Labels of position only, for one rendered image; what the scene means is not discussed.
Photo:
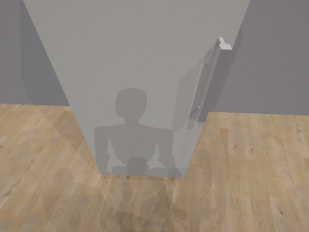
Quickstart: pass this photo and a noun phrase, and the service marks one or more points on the handle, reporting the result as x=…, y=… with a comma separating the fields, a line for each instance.
x=218, y=67

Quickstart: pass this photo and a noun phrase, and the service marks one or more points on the fridge door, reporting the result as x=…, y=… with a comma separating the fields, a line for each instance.
x=134, y=73

